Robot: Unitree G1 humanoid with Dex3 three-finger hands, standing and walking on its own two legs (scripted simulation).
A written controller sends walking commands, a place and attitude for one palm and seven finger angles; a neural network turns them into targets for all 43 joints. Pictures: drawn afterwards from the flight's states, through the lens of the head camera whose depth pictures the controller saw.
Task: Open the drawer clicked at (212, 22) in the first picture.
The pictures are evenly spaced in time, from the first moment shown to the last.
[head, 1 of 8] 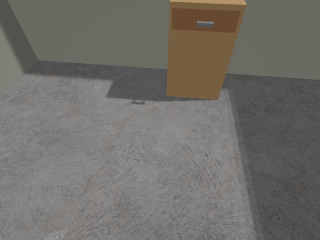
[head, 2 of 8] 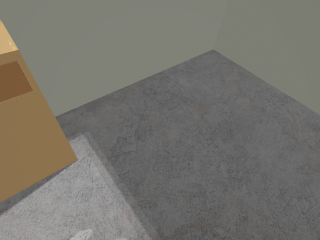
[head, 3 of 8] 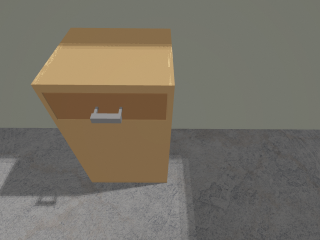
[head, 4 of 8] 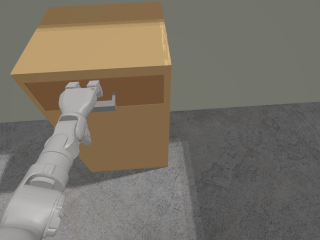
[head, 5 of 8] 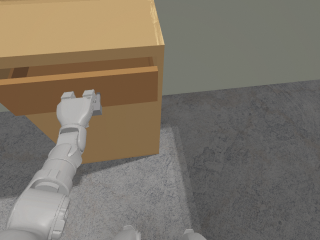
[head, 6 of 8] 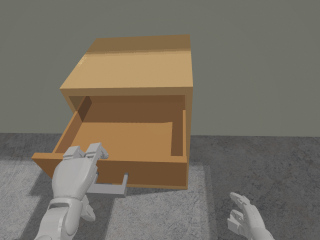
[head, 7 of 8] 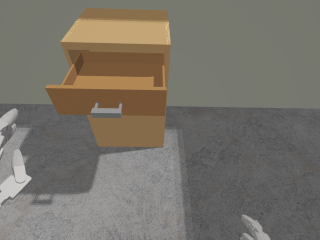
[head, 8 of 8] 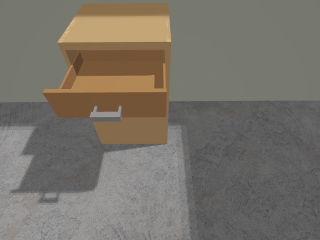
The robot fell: no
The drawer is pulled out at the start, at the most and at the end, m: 0.00 0.30 0.28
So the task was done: yes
